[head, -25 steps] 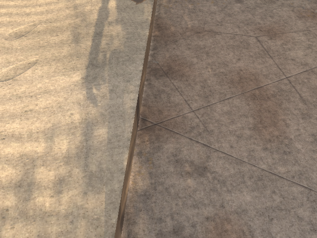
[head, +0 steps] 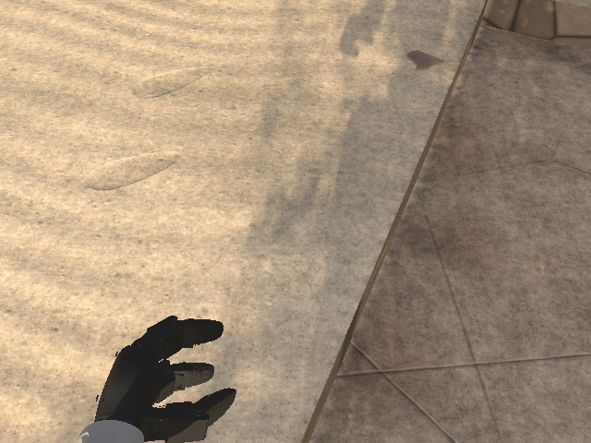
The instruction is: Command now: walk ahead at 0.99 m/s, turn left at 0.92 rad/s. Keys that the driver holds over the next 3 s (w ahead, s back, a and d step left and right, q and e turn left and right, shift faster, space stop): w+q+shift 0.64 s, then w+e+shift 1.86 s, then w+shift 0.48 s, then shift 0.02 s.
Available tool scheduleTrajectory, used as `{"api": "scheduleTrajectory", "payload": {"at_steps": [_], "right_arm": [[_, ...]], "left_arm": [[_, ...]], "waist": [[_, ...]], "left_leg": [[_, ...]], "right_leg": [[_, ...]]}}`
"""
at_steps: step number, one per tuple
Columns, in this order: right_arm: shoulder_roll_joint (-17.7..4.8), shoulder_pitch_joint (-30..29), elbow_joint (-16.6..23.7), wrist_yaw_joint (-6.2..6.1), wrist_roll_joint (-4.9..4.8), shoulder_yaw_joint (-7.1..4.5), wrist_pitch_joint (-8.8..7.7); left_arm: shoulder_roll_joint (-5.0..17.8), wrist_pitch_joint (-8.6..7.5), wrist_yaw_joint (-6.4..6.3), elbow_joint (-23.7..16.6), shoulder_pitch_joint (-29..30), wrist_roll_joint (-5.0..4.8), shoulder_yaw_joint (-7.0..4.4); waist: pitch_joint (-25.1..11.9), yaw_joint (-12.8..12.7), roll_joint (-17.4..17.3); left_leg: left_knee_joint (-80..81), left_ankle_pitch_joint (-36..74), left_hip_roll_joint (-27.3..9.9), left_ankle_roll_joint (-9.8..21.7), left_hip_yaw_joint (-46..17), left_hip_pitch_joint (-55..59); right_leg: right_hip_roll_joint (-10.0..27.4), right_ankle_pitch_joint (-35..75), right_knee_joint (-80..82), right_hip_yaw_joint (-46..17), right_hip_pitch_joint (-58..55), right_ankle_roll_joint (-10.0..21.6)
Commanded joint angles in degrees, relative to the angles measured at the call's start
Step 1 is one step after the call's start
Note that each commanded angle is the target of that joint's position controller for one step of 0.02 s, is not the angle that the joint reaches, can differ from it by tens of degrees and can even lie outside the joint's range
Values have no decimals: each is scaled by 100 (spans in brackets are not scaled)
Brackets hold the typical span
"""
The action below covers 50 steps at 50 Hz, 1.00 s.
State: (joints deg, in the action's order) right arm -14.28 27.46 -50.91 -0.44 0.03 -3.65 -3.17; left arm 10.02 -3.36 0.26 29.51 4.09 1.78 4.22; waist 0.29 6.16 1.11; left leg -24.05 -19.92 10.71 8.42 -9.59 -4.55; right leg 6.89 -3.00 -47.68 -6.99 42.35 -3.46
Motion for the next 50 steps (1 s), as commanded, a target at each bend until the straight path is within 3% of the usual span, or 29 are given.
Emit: {"api": "scheduleTrajectory", "payload": {"at_steps": [1, 2, 4, 5, 6, 7, 8, 9, 11, 15, 17, 20, 22, 24, 26, 28, 29, 30, 31, 33, 35, 36, 37, 39, 43, 45, 48, 49, 50], "right_arm": [[-1163, -400, 596, 57, 43, -356, -135], [-1239, -411, 648, 67, 65, -402, -150], [-1301, -1025, 923, 118, 59, -430, -173], [-861, -1356, 1145, 93, -37, -336, -220], [260, -1634, 1503, 63, -17, 2, -241], [57, -207, 1790, -1, -340, 40, -172], [-241, -548, 1422, -95, -55, 23, -14], [-328, -1099, 1561, -15, 156, 22, 51], [-182, -1841, 1926, 152, 297, 99, 121], [698, -3057, 2532, 57, 137, 373, 322], [898, -3601, 2833, -73, 101, 487, 324], [785, -4144, 3063, -4, 43, 587, 417], [600, -4403, 3128, 46, 49, 560, 485], [594, -3889, 2873, 99, 78, 581, 487], [380, -3390, 2764, 112, -65, 518, 532], [-237, -1682, 2281, 78, -88, 187, 482], [-792, -1600, 2301, 82, -26, -77, 369], [-1371, -1809, 2151, 29, -114, -310, 443], [-1445, -1661, 2222, -6, 74, -357, 500], [-818, -1082, 1471, -39, 127, -192, 267], [-498, -1251, 1090, -56, 315, -69, -69], [-336, -1259, 872, -2, 277, 1, -184], [-441, -1602, 894, 68, 231, 16, -236], [-479, -1905, 919, 48, 158, 9, -398], [-1130, -1080, 655, 62, 7, -114, -549], [-1363, -662, 599, 50, 155, -178, -523], [-1279, -1019, 770, -67, 435, -221, -321], [-1230, -1573, 995, -119, 387, -207, -297], [-78, -1829, 1367, -62, 479, 84, -465]], "left_arm": [[694, 17, -167, -216, -150, -201, -261], [921, -25, -229, -116, -502, -204, -368], [1388, -163, -307, 298, -2078, -217, -640], [1613, -233, -337, 684, -3275, -39, -798], [1733, -206, -289, 887, -3744, 121, -797], [1996, -156, -219, 478, -2399, 323, -889], [1211, -105, -196, 188, -1614, 339, -814], [812, -108, -165, 245, -1565, 280, -670], [767, -238, -144, 813, -2138, 243, -640], [669, -408, 40, 1863, -3466, 276, -644], [491, -425, 121, 2197, -3716, 262, -589], [471, -339, 106, 2297, -3231, 134, -508], [629, -310, -79, 2318, -3399, 29, -459], [996, -308, -203, 2184, -3476, -65, -502], [1913, -285, -390, 1991, -3609, -100, -752], [2198, -40, -305, 1481, -3237, -98, -970], [1865, -85, -131, 1113, -3099, -49, -982], [1088, -254, 204, 313, -1989, -8, -831], [1024, -494, 328, -196, -1426, 204, -803], [465, -512, 178, -168, -1676, 91, -592], [48, -212, -30, -265, -1701, 154, -404], [-137, -9, -108, -353, -1580, 179, -320], [37, 132, -143, -404, -1600, 127, -290], [848, 112, -111, -389, -1329, -48, -523], [728, 71, 277, 203, -1411, -278, -578], [919, 67, 335, 263, -1327, -237, -675], [1373, 174, 229, 955, -3362, -164, -989], [1609, 204, 170, 1181, -4158, -111, -1138], [1685, 201, 187, 1405, -4129, -63, -1114]], "waist": [[-165, -258, -517], [-501, -404, -568], [-1322, -1416, -541], [-1778, -1864, -155], [-1516, -1703, 1427], [-2414, -491, 2718], [-1646, -609, 1218], [-1078, -671, 458], [-471, -651, -217], [-90, -791, 595], [300, -506, 201], [1024, -86, -243], [1104, -230, -98], [381, -162, 15], [-681, 62, 970], [-1679, 497, 1552], [-1792, 429, 628], [-1428, 249, -1459], [-1374, 206, -669], [89, -350, 288], [414, -924, 258], [574, -1141, 209], [796, -1421, 188], [1038, -1278, -20], [-247, -671, 67], [-274, -644, -561], [-1030, -1807, -933], [-1056, -2428, -485], [-747, -1662, 1257]], "left_leg": [[305, 4745, -808, 290, -1024, -819], [-291, 5374, -834, 136, -1138, -255], [-2354, 5228, -718, -100, -1136, -118], [-3993, 3517, -521, -203, -807, -1402], [-6011, -1045, -138, -201, -163, -3216], [-6957, -705, -331, -275, 71, -4054], [-7677, -21, -772, -319, 510, -4359], [-8002, 204, -836, -321, 662, -4453], [-8386, 303, -1148, -271, 571, -4771], [-11474, -672, -884, 56, 630, -7110], [-12188, -768, -911, 344, 244, -8189], [-9923, -42, -976, 239, 846, -7230], [-8512, -83, -983, 63, 1656, -6144], [-7113, -392, -877, 294, 2465, -4447], [-5831, -1180, -461, 349, 2624, -3175], [-4591, -2494, 100, 681, 1766, -1774], [-3052, -2656, -327, 1184, -214, -451], [-629, -2662, -1286, 1929, -3896, 149], [44, -2452, -1653, 1933, -4794, 319], [125, -1478, -1888, 1537, -4190, -1020], [-150, -1038, -1678, 1118, -2689, -1978], [-77, -1006, -1569, 816, -1993, -2567], [425, -1450, -1369, 664, -1172, -3298], [1261, -62, -1198, 690, -709, -3806], [2042, 2912, -1048, 406, 611, -1096], [1429, 5904, -1467, 109, 885, 869], [-1785, 7613, -1664, -258, 1394, 1175], [-4366, 5813, -1088, -323, 1452, -204], [-6586, -407, -262, -463, 1112, -2962]], "right_leg": [[-770, 601, 1460, 818, -2206, 50], [-895, 424, 1737, 737, -2471, 83], [-707, 583, 2285, 712, -3900, 136], [-176, -56, 1786, 373, -5515, 131], [1184, 901, 1689, -1086, -6173, -257], [2051, -607, 2912, -3720, -6312, 499], [1705, -2514, 3094, -3103, -5355, 931], [1350, -2662, 3118, -2228, -4583, 1069], [1077, -1244, 3022, -939, -3784, 988], [1515, -959, 3106, -485, -4054, 996], [1638, -1670, 3379, -199, -4089, 714], [776, -1791, 4175, 1290, -2424, 38], [456, 587, 4605, 2084, -2124, 137], [264, 4912, 4049, 2916, -2790, 126], [837, 9205, 2801, 2670, -3887, 500], [1263, 10239, -330, 2163, -4337, 809], [755, 5593, -2839, 1909, -2645, 737], [-1004, -517, -5160, 1371, 445, 367], [-851, -446, -6136, 118, 1340, 448], [-584, -1061, -6305, 210, 1866, 459], [-481, -2351, -6597, 204, 2044, 471], [-353, -2683, -6313, 147, 1945, 547], [-143, -2699, -4553, 235, 1342, 513], [94, -1407, -2378, 569, 39, 255], [-362, 1063, 552, 1337, -2220, 805], [-752, 567, 1211, 1762, -1709, 946], [-1240, 67, 1836, 1669, -3502, 1236], [-919, -321, 1958, 1083, -4691, 1550], [-249, 1362, 879, -224, -5960, 1736]]}}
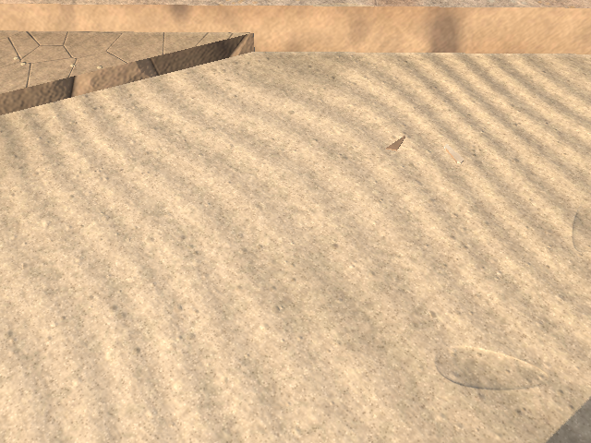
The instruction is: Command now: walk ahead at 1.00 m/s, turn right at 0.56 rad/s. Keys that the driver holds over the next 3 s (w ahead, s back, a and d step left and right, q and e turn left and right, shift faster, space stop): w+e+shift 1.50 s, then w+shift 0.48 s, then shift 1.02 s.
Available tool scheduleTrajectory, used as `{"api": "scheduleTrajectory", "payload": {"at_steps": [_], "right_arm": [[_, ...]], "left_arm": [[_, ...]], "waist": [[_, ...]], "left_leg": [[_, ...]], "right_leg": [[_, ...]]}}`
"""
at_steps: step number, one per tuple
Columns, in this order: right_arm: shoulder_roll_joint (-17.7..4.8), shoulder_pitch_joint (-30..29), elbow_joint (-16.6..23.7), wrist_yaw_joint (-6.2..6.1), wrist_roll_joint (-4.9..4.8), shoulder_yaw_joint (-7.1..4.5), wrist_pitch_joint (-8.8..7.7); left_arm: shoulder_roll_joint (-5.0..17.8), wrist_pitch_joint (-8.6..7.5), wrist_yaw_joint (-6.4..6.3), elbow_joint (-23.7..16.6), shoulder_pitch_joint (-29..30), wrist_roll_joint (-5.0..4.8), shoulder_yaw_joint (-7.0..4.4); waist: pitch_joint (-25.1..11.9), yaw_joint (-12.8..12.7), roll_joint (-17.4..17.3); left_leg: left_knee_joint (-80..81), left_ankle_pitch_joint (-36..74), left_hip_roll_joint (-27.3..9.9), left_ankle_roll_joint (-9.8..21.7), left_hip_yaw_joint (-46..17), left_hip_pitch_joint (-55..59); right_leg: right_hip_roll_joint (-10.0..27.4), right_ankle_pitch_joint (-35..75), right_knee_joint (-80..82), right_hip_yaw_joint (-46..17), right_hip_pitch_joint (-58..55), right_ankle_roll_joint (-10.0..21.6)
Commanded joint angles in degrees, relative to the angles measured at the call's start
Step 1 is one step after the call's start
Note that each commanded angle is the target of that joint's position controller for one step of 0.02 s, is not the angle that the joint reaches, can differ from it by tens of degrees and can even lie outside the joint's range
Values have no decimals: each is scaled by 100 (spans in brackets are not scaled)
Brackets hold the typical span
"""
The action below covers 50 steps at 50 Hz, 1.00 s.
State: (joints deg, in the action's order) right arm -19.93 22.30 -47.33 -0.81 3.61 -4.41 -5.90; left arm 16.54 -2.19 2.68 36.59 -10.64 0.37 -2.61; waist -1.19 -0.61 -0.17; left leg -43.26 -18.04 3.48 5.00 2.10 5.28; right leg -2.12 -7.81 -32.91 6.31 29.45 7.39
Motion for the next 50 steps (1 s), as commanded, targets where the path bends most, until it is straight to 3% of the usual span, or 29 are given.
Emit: {"api": "scheduleTrajectory", "payload": {"at_steps": [1, 2, 4, 7, 11, 13, 16, 18, 19, 20, 21, 22, 24, 25, 27, 28, 32, 35, 37, 39, 40, 41, 42, 43, 44, 45, 46, 48, 50], "right_arm": [[464, -305, 1411, 31, -249, 301, -265], [32, -706, 1316, 7, -224, 310, -313], [-187, -1510, 1578, 40, -42, 318, -298], [4, -1562, 1803, 156, 101, 454, 53], [189, -2644, 2213, 292, -124, 647, 70], [253, -2758, 2131, 288, -201, 653, 71], [-61, -2404, 1944, 153, -196, 506, 22], [-471, -714, 1528, -11, -188, 260, -35], [-873, 611, 1354, -142, -75, 68, -46], [-1271, 634, 1325, -136, 199, -22, -41], [-1183, 172, 1342, -93, 37, -94, 28], [-560, -347, 1369, -72, -26, 19, 40], [-93, -385, 1098, -26, -56, 131, 37], [-36, -255, 918, -34, -81, 151, -8], [247, -24, 570, 32, -215, 198, -94], [129, -35, 519, 60, -236, 178, -140], [-47, -357, 346, 61, -198, 152, -223], [-314, 30, 131, 33, -205, 107, -213], [-631, 293, 117, -30, -223, 42, -148], [-973, 167, 191, -138, -184, -55, 33], [-1081, -132, 323, -151, -157, -96, 129], [-1011, -269, 406, -92, -125, -109, 192], [-183, -329, 637, 20, -36, 79, 168], [-278, -52, 1344, 18, -200, 116, 74], [-478, -624, 1435, 33, -148, 155, -90], [-477, -778, 1412, 41, -167, 184, -162], [-412, -900, 1384, 28, -99, 210, -139], [-349, -675, 1287, 22, 70, 239, 117], [-200, -1010, 1443, 48, 73, 280, 289]], "left_arm": [[1299, 22, -77, 500, -2049, 216, -451], [916, -4, -106, 242, -1687, 203, -453], [636, -95, -141, 425, -1593, 62, -334], [724, -241, -212, 592, -1715, 68, -265], [852, -269, -201, 540, -1367, -33, -320], [1032, -274, -155, 632, -1536, -126, -385], [1165, -259, -189, 725, -1710, -120, -456], [1382, -274, -176, 660, -1431, -45, -513], [965, -333, -173, 483, -1172, 6, -403], [-32, -321, -211, 190, -1763, -223, -149], [342, -236, -225, 67, -1585, -146, -108], [578, -148, -223, 135, -974, 2, -164], [554, -38, -64, 86, -385, 142, -174], [403, 46, 20, -19, -397, 172, -143], [146, 199, 92, -179, -52, 189, -58], [107, 248, 122, -332, 17, 189, -16], [257, 283, 209, -681, 777, 177, 69], [230, 248, 327, -748, 1368, 142, 144], [346, 211, 303, -624, 1212, 131, 108], [624, 166, 217, -328, 111, 125, -19], [867, 139, 139, 28, -1071, 114, -165], [1089, 118, -10, 401, -1949, 78, -343], [1523, 190, -146, 409, -1441, -45, -479], [2060, 282, -154, 59, -1198, 140, -582], [1793, 304, -229, -1, -1331, 102, -586], [1483, 257, -288, 155, -1188, 88, -514], [1296, 166, -308, 248, -1034, 79, -456], [1031, -21, -329, 245, -782, 58, -329], [989, -157, -281, 278, -755, 25, -292]], "waist": [[-1732, -198, 1856], [-1432, -461, 579], [-324, -192, -573], [474, 164, -400], [790, -61, 123], [520, -288, 257], [46, -241, 303], [-961, 695, 288], [-1707, 1275, -44], [-2465, 663, -1716], [-2379, 556, -1899], [-1287, 576, -1094], [-356, 494, -310], [-165, 319, -590], [150, 194, -495], [175, 71, -666], [620, -152, -406], [931, 21, -120], [634, -101, -318], [-37, -788, -586], [-562, -1329, -624], [-873, -1585, -196], [-386, -898, 1186], [-1625, -515, 1359], [-1414, -749, 307], [-412, -455, -172], [25, -149, -503], [348, 300, -617], [540, 369, -520]], "left_leg": [[-5456, -738, 378, -334, -820, -5396], [-5122, -34, -69, -302, -986, -5566], [-3958, 306, -563, -323, -948, -5114], [-3016, -113, -845, -545, -749, -4956], [-162, 1513, -771, -686, -260, -3583], [540, 2354, -472, -654, -53, -2749], [1272, 2067, -237, -524, -170, -2222], [1150, 1310, -323, -396, -241, -341], [965, -404, -1300, -253, -1143, 1031], [1885, -1938, -3131, 206, -4215, 2206], [2732, -3003, -3115, 514, -5534, 1824], [2753, -2891, -2746, 400, -4395, 934], [2728, -817, -2229, 189, -2634, -324], [2777, -256, -2172, 174, -2154, -670], [2993, 646, -1946, -31, -1263, -915], [3040, 1210, -2087, -11, -1021, -940], [3523, 2309, -1649, -235, 540, -1389], [3609, 3947, -1402, -428, 1298, -1198], [2885, 6670, -1495, -533, 1444, -543], [1230, 8084, -1760, -522, 1352, -369], [-230, 8079, -1876, -418, 1198, -798], [-2254, 5644, -1516, -406, 1180, -1868], [-4516, -546, -401, -540, 1087, -3766], [-5699, -1131, -99, -700, -164, -5475], [-5233, -583, -420, -660, -727, -5855], [-4502, -274, -660, -625, -753, -5756], [-3946, -288, -834, -663, -732, -5338], [-3252, -555, -1025, -832, -762, -4539], [-2258, -596, -1154, -960, -621, -4173]], "right_leg": [[1672, 69, 804, -4530, -5645, 1762], [1821, -1000, 1641, -4933, -5148, 1738], [1435, -1156, 1876, -4085, -3157, 1279], [982, -940, 2246, -3461, -1622, 1164], [250, 351, 2630, -2409, -386, 766], [313, 1312, 2561, -2448, -625, 588], [387, 2814, 1458, -2538, -1886, 270], [182, 3268, -808, -2401, -1692, -7], [-41, 1951, -2633, -2097, -818, -50], [-507, -2240, -4558, -1571, 778, -147], [-201, -1684, -5168, -1306, 1540, -68], [155, -1084, -5043, -1146, 1789, -63], [507, -789, -4572, -1088, 1541, -117], [619, -827, -4465, -1118, 1466, -172], [794, -821, -4367, -1063, 1639, -184], [835, -703, -4285, -1022, 1767, -210], [776, 539, -3059, -637, 1498, -219], [407, 955, -1560, 225, 685, 51], [-55, 726, -1235, 614, 99, 260], [-383, 213, -1110, 569, -1134, 470], [-464, 3, -941, 290, -2409, 671], [-400, -170, -442, -247, -3852, 840], [486, 266, -430, -1785, -4291, 1061], [1521, -420, 635, -4693, -5810, 2275], [1697, -1474, 1614, -5361, -5388, 2119], [1573, -1495, 1936, -5043, -4324, 1871], [1323, -967, 1974, -4561, -3376, 1679], [898, -106, 1973, -3754, -1968, 1549], [592, -5, 2142, -3276, -1075, 1462]]}}
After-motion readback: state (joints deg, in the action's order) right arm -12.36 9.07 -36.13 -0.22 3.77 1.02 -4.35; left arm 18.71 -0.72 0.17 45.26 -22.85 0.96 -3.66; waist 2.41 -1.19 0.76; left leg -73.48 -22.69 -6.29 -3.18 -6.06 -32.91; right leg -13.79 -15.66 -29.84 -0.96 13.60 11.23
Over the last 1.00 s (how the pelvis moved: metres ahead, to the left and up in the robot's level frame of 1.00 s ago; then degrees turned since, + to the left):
0.79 0.20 0.14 35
